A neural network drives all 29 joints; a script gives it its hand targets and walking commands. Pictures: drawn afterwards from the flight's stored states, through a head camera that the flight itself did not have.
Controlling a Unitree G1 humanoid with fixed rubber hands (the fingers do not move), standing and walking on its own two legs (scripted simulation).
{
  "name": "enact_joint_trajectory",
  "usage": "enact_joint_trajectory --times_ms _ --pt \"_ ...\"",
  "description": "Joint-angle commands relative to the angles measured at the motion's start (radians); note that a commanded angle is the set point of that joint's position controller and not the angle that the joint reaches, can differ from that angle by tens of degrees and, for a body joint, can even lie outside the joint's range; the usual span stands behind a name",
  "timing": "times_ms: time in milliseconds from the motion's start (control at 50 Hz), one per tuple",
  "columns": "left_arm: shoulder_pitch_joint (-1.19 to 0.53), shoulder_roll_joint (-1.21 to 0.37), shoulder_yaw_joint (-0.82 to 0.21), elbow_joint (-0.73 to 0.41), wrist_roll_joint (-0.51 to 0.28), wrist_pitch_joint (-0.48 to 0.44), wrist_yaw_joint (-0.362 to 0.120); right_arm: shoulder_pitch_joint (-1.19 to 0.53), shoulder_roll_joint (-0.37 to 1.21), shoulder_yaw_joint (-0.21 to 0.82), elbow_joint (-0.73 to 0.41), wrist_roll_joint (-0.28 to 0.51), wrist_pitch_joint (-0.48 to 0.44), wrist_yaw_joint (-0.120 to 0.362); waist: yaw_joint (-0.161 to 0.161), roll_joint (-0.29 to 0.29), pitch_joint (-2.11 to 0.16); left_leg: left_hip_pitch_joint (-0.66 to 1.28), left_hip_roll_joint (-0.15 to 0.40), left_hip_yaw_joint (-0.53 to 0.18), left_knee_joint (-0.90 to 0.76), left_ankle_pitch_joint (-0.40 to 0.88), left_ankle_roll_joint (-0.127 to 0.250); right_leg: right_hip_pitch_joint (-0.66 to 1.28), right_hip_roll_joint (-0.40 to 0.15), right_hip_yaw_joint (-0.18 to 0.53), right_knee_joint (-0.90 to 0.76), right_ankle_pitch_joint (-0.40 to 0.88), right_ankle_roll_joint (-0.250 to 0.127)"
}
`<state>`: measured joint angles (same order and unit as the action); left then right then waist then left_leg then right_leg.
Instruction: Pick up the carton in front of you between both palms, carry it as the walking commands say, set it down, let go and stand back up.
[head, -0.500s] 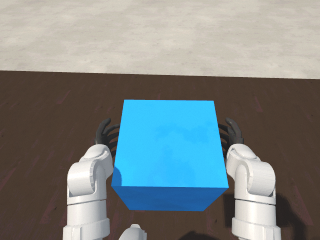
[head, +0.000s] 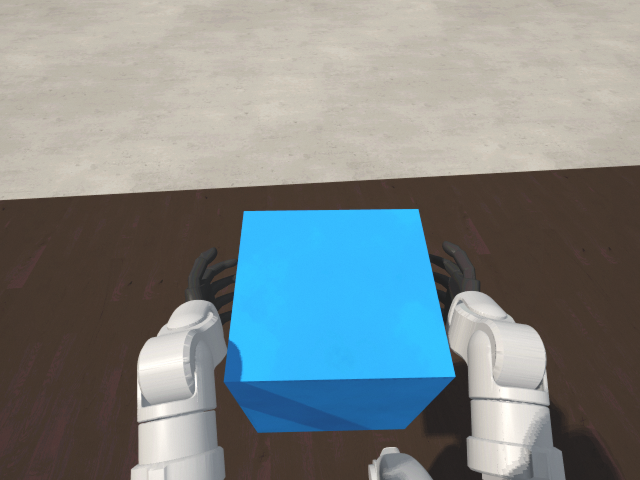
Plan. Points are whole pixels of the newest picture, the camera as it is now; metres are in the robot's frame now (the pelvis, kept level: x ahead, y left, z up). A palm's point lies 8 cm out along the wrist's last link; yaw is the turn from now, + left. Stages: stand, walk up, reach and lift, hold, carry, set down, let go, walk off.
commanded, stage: carry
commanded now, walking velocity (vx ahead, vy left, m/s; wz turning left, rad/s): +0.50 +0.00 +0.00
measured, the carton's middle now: (331, 329) +0.32 -0.02 +0.00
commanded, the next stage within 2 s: none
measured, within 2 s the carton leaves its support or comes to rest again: neither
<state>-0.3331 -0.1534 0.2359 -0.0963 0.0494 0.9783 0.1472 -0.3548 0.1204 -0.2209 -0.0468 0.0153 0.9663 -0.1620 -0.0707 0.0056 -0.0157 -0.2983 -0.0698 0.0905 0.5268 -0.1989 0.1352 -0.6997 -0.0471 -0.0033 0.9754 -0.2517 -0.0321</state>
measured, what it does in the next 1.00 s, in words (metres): goes down: right foot 0.04 m lower, then left foot 0.04 m lower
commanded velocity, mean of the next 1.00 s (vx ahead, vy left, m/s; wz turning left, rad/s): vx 0.50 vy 0.00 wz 0.00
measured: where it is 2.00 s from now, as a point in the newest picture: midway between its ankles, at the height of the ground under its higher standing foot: (297, 247)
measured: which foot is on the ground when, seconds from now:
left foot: down 0.00-0.24, up 0.26-0.74, down 0.76-1.00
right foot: up 0.00-0.22, down 0.24-0.74, up 0.76-1.00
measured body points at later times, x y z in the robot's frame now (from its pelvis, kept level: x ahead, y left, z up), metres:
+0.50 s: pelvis +0.31 -0.04 -0.04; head +0.34 -0.04 +0.41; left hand +0.62 +0.15 +0.03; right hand +0.65 -0.15 +0.02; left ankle +0.36 +0.12 -0.71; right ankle +0.29 -0.07 -0.77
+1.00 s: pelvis +0.61 +0.03 -0.08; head +0.64 +0.04 +0.37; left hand +0.95 +0.17 -0.02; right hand +0.93 -0.14 -0.02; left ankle +0.60 +0.07 -0.81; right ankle +0.64 -0.12 -0.74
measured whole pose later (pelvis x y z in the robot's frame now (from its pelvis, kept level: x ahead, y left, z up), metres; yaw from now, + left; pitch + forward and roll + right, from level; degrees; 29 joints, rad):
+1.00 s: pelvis +0.61 +0.03 -0.08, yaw +0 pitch +5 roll -1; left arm -0.35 -0.15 0.24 -0.06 0.05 1.00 0.15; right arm -0.34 0.13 -0.23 -0.05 0.00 0.98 -0.16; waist -0.06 0.00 -0.03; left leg -0.35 -0.06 0.11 0.56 -0.17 0.13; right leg -0.66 -0.04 -0.01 1.07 -0.35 -0.03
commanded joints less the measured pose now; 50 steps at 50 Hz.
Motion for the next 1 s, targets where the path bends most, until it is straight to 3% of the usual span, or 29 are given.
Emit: enact_joint_trajectory --times_ms 0,80,120,160,180,200,220,240,260,280,300,320,340,400,460,500,560,640,680,700,720,740,760,780,800,820,840,900,980 --pt "-0.55 -0.727 -0.644 -0.094 -0.145 -0.046 0.001 -0.597 0.797 0.7 -0.152 0.231 -0.038 0.064 -0.003 0.1 -0.423 0.433 0.242 -0.244 -0.073 0.728 0.042 -0.07 0.025 -0.044 -0.118 0.163 -0.006" --pt "-0.549 -0.671 -0.65 -0.139 -0.165 -0.036 0.008 -0.548 0.732 0.677 -0.171 0.21 -0.028 0.049 -0.04 0.091 -0.374 0.463 0.172 -0.174 -0.033 0.734 0.021 -0.01 0.084 -0.111 -0.359 0.319 -0.023" --pt "-0.529 -0.633 -0.639 -0.14 -0.161 -0.018 0.012 -0.517 0.694 0.66 -0.16 0.192 -0.014 0.039 -0.048 0.094 -0.348 0.445 0.165 -0.16 -0.001 0.683 0.019 0.074 0.098 -0.121 -0.483 0.407 -0.041" --pt "-0.5 -0.587 -0.611 -0.12 -0.149 0.003 0.016 -0.505 0.668 0.649 -0.145 0.18 0.005 0.028 -0.007 0.107 -0.354 0.397 0.168 -0.139 0.108 0.724 -0.004 0.236 0.112 -0.133 -0.558 0.434 -0.067" --pt "-0.475 -0.568 -0.59 -0.102 -0.138 0.013 0.019 -0.513 0.659 0.644 -0.138 0.178 0.016 0.024 0.037 0.099 -0.381 0.357 0.16 -0.101 0.218 0.734 -0.029 0.367 0.114 -0.147 -0.605 0.45 -0.071" --pt "-0.463 -0.552 -0.568 -0.092 -0.126 0.022 0.022 -0.517 0.651 0.639 -0.127 0.177 0.026 0.019 0.093 0.069 -0.417 0.231 0.145 -0.06 0.377 0.609 -0.055 0.562 0.07 -0.121 -0.61 0.488 -0.07" --pt "-0.442 -0.53 -0.538 -0.077 -0.117 0.032 0.025 -0.543 0.643 0.633 -0.126 0.173 0.037 0.013 0.114 -0.04 -0.471 0.011 0.108 -0.035 0.57 0.186 -0.068 0.781 -0.091 0.053 -0.468 0.758 -0.073" --pt "-0.47 -0.493 -0.52 -0.055 -0.112 0.039 0.033 -0.549 0.651 0.624 -0.108 0.177 0.051 0.008 0.114 -0.266 -0.542 -0.304 -0.022 -0.061 0.809 -0.399 -0.121 1.057 -0.326 0.425 -0.379 0.99 -0.219" --pt "-0.47 -0.502 -0.531 -0.048 -0.136 0.043 0.035 -0.523 0.641 0.612 -0.108 0.17 0.056 0.001 0.146 -0.275 -0.606 -0.471 -0.021 -0.115 0.982 -0.432 -0.117 1.11 -0.391 0.608 -0.461 0.528 -0.364" --pt "-0.48 -0.569 -0.557 -0.052 -0.162 0.042 0.026 -0.56 0.656 0.594 -0.128 0.158 0.056 -0.006 0.157 -0.168 -0.544 -0.503 0.035 -0.136 0.953 -0.356 -0.087 1.0 -0.314 0.574 -0.529 0.283 -0.326" --pt "-0.547 -0.619 -0.586 -0.082 -0.187 0.039 0.012 -0.58 0.692 0.579 -0.119 0.138 0.054 -0.007 0.14 -0.087 -0.478 -0.491 0.056 -0.13 0.886 -0.297 -0.076 0.878 -0.27 0.507 -0.569 0.229 -0.281" --pt "-0.616 -0.673 -0.621 -0.103 -0.217 0.036 -0.003 -0.591 0.71 0.561 -0.112 0.117 0.049 -0.005 0.12 -0.029 -0.424 -0.46 0.079 -0.132 0.803 -0.258 -0.079 0.765 -0.249 0.441 -0.591 0.263 -0.254" --pt "-0.67 -0.72 -0.652 -0.114 -0.244 0.028 -0.016 -0.597 0.73 0.549 -0.107 0.099 0.043 0.0 0.106 -0.009 -0.406 -0.404 0.093 -0.134 0.735 -0.238 -0.082 0.675 -0.234 0.396 -0.608 0.247 -0.237" --pt "-0.742 -0.784 -0.706 -0.126 -0.302 -0.004 -0.048 -0.592 0.775 0.572 -0.092 0.084 0.016 0.013 0.104 -0.051 -0.403 -0.381 0.107 -0.104 0.577 -0.173 -0.098 0.635 -0.203 0.308 -0.617 0.329 -0.221" --pt "-0.709 -0.785 -0.72 -0.119 -0.316 -0.025 -0.056 -0.571 0.779 0.596 -0.106 0.079 -0.008 0.011 0.128 -0.09 -0.421 -0.444 0.114 -0.076 0.45 -0.034 -0.105 0.741 -0.182 0.226 -0.568 0.609 -0.19" --pt "-0.675 -0.768 -0.72 -0.123 -0.316 -0.032 -0.053 -0.556 0.761 0.607 -0.129 0.082 -0.016 0.008 0.139 -0.103 -0.425 -0.454 0.107 -0.059 0.369 0.077 -0.1 0.791 -0.15 0.172 -0.54 0.703 -0.159" --pt "-0.636 -0.726 -0.709 -0.137 -0.306 -0.029 -0.042 -0.552 0.719 0.617 -0.174 0.094 -0.012 0.003 0.16 -0.102 -0.398 -0.437 0.077 -0.02 0.215 0.192 -0.093 0.831 -0.096 0.117 -0.514 0.741 -0.138" --pt "-0.559 -0.663 -0.67 -0.106 -0.26 -0.004 -0.021 -0.501 0.651 0.597 -0.169 0.082 0.018 0.0 0.194 -0.104 -0.342 -0.34 0.04 0.018 -0.032 0.352 -0.067 0.854 -0.062 0.073 -0.45 0.669 -0.132" --pt "-0.546 -0.648 -0.655 -0.078 -0.242 0.012 -0.014 -0.481 0.618 0.57 -0.148 0.067 0.036 -0.002 0.163 -0.112 -0.335 -0.184 0.029 0.027 -0.111 0.38 -0.034 0.794 -0.069 0.055 -0.357 0.693 -0.116" --pt "-0.551 -0.644 -0.652 -0.067 -0.236 0.021 -0.013 -0.461 0.603 0.553 -0.126 0.056 0.043 -0.004 0.12 -0.097 -0.361 -0.044 0.016 0.052 -0.153 0.4 -0.027 0.749 -0.054 0.015 -0.25 0.72 -0.091" --pt "-0.566 -0.638 -0.651 -0.056 -0.23 0.027 -0.011 -0.444 0.589 0.534 -0.11 0.044 0.049 -0.006 0.068 -0.066 -0.406 0.144 0.045 0.045 -0.146 0.436 -0.027 0.651 -0.026 -0.032 -0.094 0.608 -0.06" --pt "-0.581 -0.629 -0.643 -0.05 -0.226 0.034 -0.009 -0.423 0.574 0.512 -0.096 0.036 0.056 -0.007 0.048 0.029 -0.465 0.373 0.208 -0.125 -0.012 0.695 -0.029 0.431 0.006 -0.047 0.111 0.23 -0.029" --pt "-0.58 -0.651 -0.643 -0.028 -0.231 0.046 -0.007 -0.466 0.551 0.495 -0.08 0.031 0.059 -0.013 0.029 0.232 -0.546 0.656 0.463 -0.501 0.083 0.91 0.14 0.105 0.13 -0.026 0.345 -0.34 0.018" --pt "-0.572 -0.64 -0.632 -0.039 -0.235 0.049 -0.003 -0.462 0.571 0.513 -0.067 0.052 0.06 -0.017 0.0 0.266 -0.597 0.687 0.493 -0.693 -0.004 0.453 0.248 -0.059 0.129 0.021 0.511 -0.384 0.007" --pt "-0.607 -0.662 -0.625 -0.05 -0.229 0.05 0.001 -0.469 0.632 0.535 -0.066 0.081 0.057 -0.008 0.004 0.184 -0.532 0.578 0.421 -0.66 -0.067 0.25 0.209 -0.103 0.087 0.039 0.479 -0.316 -0.021" --pt "-0.63 -0.698 -0.606 -0.049 -0.214 0.043 0.003 -0.535 0.683 0.562 -0.101 0.108 0.051 0.005 0.004 0.08 -0.475 0.476 0.388 -0.591 -0.095 0.2 0.169 -0.093 0.062 0.036 0.424 -0.259 -0.027" --pt "-0.631 -0.723 -0.591 -0.044 -0.194 0.035 0.002 -0.594 0.733 0.594 -0.124 0.138 0.043 0.019 0.019 0.026 -0.429 0.374 0.371 -0.531 -0.118 0.233 0.146 -0.064 0.035 0.036 0.35 -0.217 -0.026" --pt "-0.632 -0.767 -0.598 -0.047 -0.164 0.001 -0.009 -0.695 0.826 0.671 -0.153 0.208 0.005 0.054 0.042 0.044 -0.414 0.223 0.327 -0.409 -0.157 0.237 0.118 0.042 0.006 0.015 0.192 -0.156 -0.005" --pt "-0.59 -0.76 -0.632 -0.068 -0.152 -0.034 -0.006 -0.651 0.827 0.706 -0.153 0.237 -0.029 0.066 0.017 0.088 -0.433 0.343 0.3 -0.315 -0.116 0.545 0.101 -0.046 0.003 -0.021 0.026 -0.009 0.005"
